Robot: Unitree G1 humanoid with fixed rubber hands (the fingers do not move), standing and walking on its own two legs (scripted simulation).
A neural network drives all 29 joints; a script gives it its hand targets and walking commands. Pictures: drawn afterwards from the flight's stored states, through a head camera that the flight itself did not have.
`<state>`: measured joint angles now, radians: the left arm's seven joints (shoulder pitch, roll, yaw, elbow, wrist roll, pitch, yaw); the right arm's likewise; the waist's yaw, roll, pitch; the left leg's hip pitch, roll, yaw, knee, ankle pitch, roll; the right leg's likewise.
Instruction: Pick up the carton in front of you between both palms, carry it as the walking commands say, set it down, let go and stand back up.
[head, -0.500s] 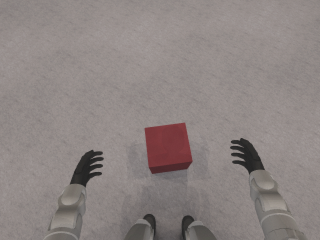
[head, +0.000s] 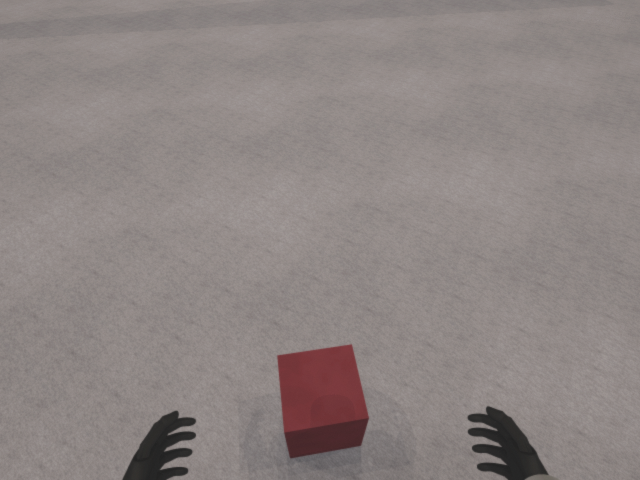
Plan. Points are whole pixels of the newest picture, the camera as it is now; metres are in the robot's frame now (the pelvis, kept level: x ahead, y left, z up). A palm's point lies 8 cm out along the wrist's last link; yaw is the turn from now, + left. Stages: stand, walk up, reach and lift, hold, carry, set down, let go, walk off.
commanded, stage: let go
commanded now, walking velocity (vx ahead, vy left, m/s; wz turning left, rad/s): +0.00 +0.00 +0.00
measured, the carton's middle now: (320, 402) +0.46 +0.01 -0.65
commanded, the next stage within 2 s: stand in 0.26 s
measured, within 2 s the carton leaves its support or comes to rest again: neither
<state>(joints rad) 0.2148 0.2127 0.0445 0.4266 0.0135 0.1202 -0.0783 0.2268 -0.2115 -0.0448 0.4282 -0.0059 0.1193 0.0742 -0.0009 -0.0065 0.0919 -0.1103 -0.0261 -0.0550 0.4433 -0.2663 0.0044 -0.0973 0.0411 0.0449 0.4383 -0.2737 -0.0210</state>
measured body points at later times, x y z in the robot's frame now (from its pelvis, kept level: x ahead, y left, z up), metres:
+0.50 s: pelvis +0.01 +0.01 -0.01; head +0.02 +0.02 +0.44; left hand +0.16 +0.29 -0.10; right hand +0.15 -0.28 -0.09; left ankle -0.01 +0.12 -0.74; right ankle -0.02 -0.11 -0.74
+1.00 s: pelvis +0.02 +0.02 +0.00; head +0.02 +0.02 +0.45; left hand +0.16 +0.31 -0.11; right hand +0.15 -0.28 -0.10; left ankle -0.01 +0.12 -0.74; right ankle -0.02 -0.11 -0.74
